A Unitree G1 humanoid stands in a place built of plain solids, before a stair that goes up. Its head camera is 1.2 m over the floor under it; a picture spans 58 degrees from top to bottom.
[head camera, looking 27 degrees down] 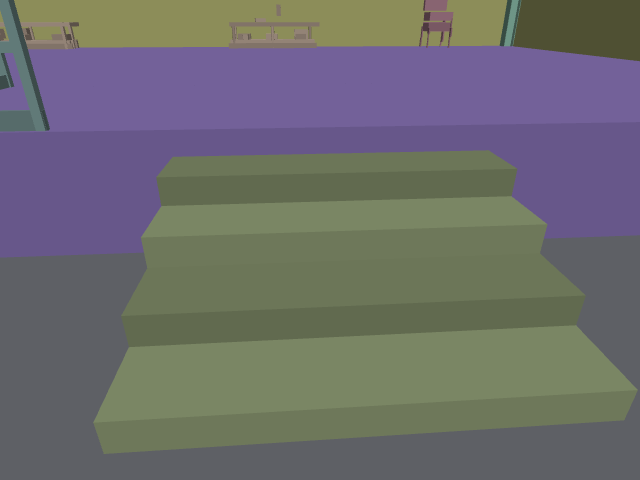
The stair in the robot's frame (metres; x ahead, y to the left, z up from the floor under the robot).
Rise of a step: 0.14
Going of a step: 0.33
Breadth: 1.70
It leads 4 degrees to the left of straight ahead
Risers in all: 5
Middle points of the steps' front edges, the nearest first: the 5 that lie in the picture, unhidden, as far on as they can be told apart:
0.96 -0.18 0.14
1.29 -0.15 0.28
1.62 -0.13 0.42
1.95 -0.10 0.56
2.28 -0.08 0.70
